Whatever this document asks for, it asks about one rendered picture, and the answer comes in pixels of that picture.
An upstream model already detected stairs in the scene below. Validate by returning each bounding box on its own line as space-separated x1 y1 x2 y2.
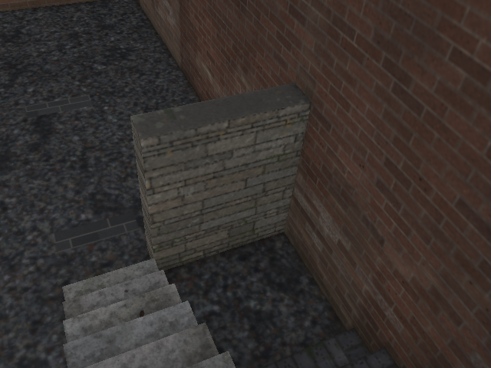
62 258 236 368

